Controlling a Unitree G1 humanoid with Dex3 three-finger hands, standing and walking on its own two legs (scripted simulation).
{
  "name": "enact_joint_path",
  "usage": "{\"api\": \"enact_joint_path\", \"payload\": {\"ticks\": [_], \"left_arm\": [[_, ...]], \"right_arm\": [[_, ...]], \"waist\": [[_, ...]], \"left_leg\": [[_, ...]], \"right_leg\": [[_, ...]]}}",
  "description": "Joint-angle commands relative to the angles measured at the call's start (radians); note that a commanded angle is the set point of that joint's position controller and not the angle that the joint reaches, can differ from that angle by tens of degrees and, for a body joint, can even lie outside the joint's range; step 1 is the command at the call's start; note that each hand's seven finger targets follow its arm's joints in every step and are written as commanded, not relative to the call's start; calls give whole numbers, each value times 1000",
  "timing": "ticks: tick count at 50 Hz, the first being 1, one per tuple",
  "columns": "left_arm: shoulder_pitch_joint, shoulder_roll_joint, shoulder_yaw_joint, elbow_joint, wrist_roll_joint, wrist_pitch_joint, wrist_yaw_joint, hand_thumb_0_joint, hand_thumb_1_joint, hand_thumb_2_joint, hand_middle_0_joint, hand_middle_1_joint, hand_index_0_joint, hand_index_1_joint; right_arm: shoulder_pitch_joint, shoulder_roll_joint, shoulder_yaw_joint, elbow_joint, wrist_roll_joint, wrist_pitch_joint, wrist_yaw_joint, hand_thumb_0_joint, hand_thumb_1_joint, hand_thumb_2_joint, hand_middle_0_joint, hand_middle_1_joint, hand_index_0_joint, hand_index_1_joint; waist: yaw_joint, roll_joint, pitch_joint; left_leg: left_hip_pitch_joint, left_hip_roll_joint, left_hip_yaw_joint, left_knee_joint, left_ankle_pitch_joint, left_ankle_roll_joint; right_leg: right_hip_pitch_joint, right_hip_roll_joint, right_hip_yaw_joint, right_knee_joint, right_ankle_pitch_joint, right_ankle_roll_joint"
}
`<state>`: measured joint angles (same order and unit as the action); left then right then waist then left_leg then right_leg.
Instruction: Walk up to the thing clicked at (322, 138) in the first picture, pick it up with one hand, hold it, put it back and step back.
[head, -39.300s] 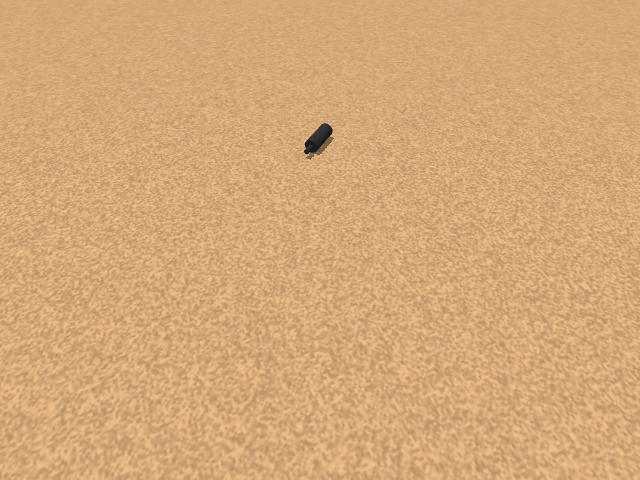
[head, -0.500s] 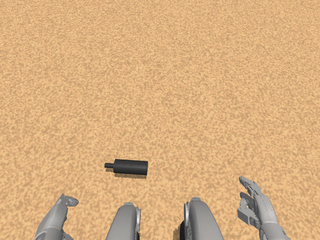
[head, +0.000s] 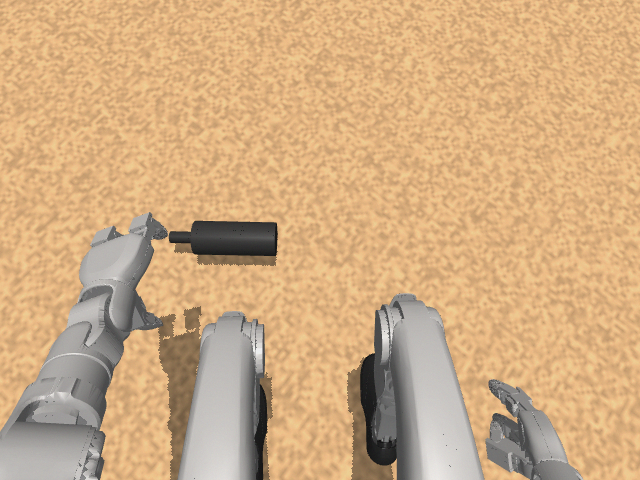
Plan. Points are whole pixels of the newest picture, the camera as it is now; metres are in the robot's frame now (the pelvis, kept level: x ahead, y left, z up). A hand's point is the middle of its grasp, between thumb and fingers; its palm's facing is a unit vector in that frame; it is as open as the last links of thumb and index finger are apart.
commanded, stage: rise first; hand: left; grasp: from above
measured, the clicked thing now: (223, 238) +0.51 +0.18 -0.41
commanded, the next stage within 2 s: none
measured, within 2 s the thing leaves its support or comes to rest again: neither
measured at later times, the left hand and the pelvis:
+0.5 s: hand (174, 261) +0.42 +0.22 -0.24, palm faces -0.47 -0.02 -0.88, open 14.1 cm; pelvis -0.01 +0.02 -0.07, yaw -1 degrees
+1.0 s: hand (190, 252) +0.45 +0.21 -0.28, palm faces -0.47 +0.02 -0.88, open 14.0 cm; pelvis +0.00 +0.02 -0.09, yaw -2 degrees
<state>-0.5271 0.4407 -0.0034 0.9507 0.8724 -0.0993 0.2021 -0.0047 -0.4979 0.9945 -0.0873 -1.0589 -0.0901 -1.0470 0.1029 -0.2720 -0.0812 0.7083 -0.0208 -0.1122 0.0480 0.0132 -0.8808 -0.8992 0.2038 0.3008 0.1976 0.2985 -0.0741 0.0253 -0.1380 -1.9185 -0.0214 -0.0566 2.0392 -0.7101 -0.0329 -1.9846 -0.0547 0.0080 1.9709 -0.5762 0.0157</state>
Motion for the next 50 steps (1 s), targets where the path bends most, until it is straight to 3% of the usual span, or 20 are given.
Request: {"api": "enact_joint_path", "payload": {"ticks": [1,4,8,10,11,15,17,19,21,26,27,29,31,35,36,37,40,42,46,50], "left_arm": [[-216,249,49,-18,69,-64,35,0,-497,1012,-57,-1058,-69,-1046],[-278,218,24,19,115,-101,63,0,-510,1019,-55,-1041,-66,-1030],[-389,269,42,30,203,-130,143,0,-521,1029,-53,-1016,-62,-1006],[-429,234,19,104,242,-132,177,0,-533,1038,-51,-1003,-55,-999],[-477,270,35,95,263,-134,200,0,-532,1038,-51,-998,-55,-993],[-551,215,4,165,321,-105,260,0,-531,1026,-51,-990,-57,-983],[-588,210,1,203,331,-85,281,0,-526,1019,-51,-988,-59,-979],[-582,210,-1,241,337,-69,290,0,-520,1011,-51,-990,-61,-978],[-587,170,-20,279,331,-56,285,0,-512,1000,-52,-999,-65,-984],[-592,205,-17,346,332,-50,265,0,-518,1010,-54,-999,-65,-986],[-613,200,-16,351,333,-54,261,0,-509,1004,-53,-1002,-67,-986],[-615,241,-7,362,343,-68,255,0,-510,1004,-55,-1012,-70,-995],[-626,268,5,352,359,-86,257,0,-506,995,-55,-1018,-74,-997],[-627,246,5,352,401,-111,278,0,-508,997,-56,-1009,-73,-989],[-678,280,18,292,406,-121,287,0,-506,1000,-56,-1010,-74,-991],[-641,271,19,342,413,-118,293,0,-509,995,-54,-1020,-73,-1000],[-673,252,13,353,418,-117,316,0,-510,995,-53,-1021,-71,-1001],[-703,276,27,316,416,-115,330,0,-506,986,-52,-1028,-73,-1004],[-709,225,13,371,409,-94,348,0,-489,971,-52,-1031,-77,-1004],[-717,252,22,381,405,-82,346,0,-508,990,-52,-1024,-70,-1004]], "right_arm": [[100,-179,-65,-92,-4,-19,-7,0,-866,-893,200,300,200,300],[121,-179,-58,-77,-12,-7,5,0,-878,-895,200,300,200,300],[147,-198,-49,-39,-25,7,13,0,-885,-896,200,299,200,299],[160,-199,-44,-21,-36,11,17,0,-882,-895,200,299,200,299],[160,-208,-46,-15,-37,13,17,0,-883,-895,200,299,200,299],[179,-208,-41,16,-59,16,27,0,-890,-896,200,299,200,299],[184,-212,-40,24,-66,19,28,0,-892,-897,200,299,200,299],[181,-213,-42,31,-73,22,31,0,-894,-897,200,299,200,299],[184,-208,-38,35,-82,24,37,0,-895,-897,200,299,200,299],[175,-199,-30,30,-90,34,41,0,-897,-897,200,299,200,299],[183,-200,-27,29,-91,33,42,0,-896,-897,200,299,200,299],[180,-202,-23,23,-92,36,44,0,-897,-897,200,299,200,299],[180,-198,-17,21,-96,37,47,0,-900,-897,200,299,200,299],[210,-203,-5,29,-103,37,59,0,-898,-896,200,299,200,299],[210,-207,-9,31,-102,38,59,0,-897,-896,200,299,200,299],[220,-206,-11,31,-104,40,59,0,-901,-898,200,299,200,299],[223,-207,-13,38,-114,37,66,0,-902,-898,200,299,200,299],[226,-210,-18,37,-117,37,68,0,-902,-898,200,299,200,299],[243,-208,-17,50,-130,33,77,0,-900,-897,200,299,200,299],[249,-216,-19,53,-131,35,77,0,-901,-898,200,299,200,299]], "waist": [[-16,-43,-592],[-40,-22,-577],[-41,75,-639],[-73,99,-602],[-69,112,-621],[-94,204,-650],[-113,215,-644],[-112,220,-650],[-132,226,-632],[-147,130,-595],[-164,110,-585],[-158,60,-573],[-145,82,-593],[-161,130,-616],[-148,164,-671],[-153,165,-659],[-171,154,-622],[-151,204,-665],[-190,180,-645],[-179,177,-641]], "left_leg": [[153,-44,86,-202,48,66],[141,-46,71,-185,28,66],[212,-42,56,-160,84,52],[210,-42,53,-147,89,50],[230,-41,43,-147,77,49],[294,-37,29,-144,116,35],[295,-36,22,-138,129,34],[301,-35,23,-127,140,34],[293,-33,15,-120,157,31],[171,-46,45,-65,114,61],[144,-46,45,-53,121,66],[83,-53,58,-37,86,77],[79,-56,67,-24,88,77],[113,-52,61,-2,166,65],[143,-53,61,1,185,64],[155,-53,63,4,194,63],[123,-51,67,9,156,66],[148,-49,69,8,167,62],[139,-44,62,27,191,62],[115,-44,65,28,172,66]], "right_leg": [[457,37,-28,-231,-95,-36],[390,34,-52,-188,-89,-37],[301,22,-75,-116,-8,-42],[237,23,-89,-88,7,-46],[206,21,-93,-78,-1,-48],[132,15,-106,-32,40,-53],[112,11,-109,-19,58,-51],[106,8,-108,-6,70,-50],[92,5,-111,9,84,-50],[154,15,-104,-7,54,-43],[159,14,-102,-6,63,-39],[187,21,-100,-16,28,-37],[190,22,-96,-7,23,-38],[157,18,-101,33,95,-40],[162,21,-102,43,111,-44],[159,20,-101,43,118,-45],[136,22,-106,40,92,-43],[135,21,-105,54,98,-48],[122,23,-113,67,132,-44],[129,22,-111,65,116,-43]]}}
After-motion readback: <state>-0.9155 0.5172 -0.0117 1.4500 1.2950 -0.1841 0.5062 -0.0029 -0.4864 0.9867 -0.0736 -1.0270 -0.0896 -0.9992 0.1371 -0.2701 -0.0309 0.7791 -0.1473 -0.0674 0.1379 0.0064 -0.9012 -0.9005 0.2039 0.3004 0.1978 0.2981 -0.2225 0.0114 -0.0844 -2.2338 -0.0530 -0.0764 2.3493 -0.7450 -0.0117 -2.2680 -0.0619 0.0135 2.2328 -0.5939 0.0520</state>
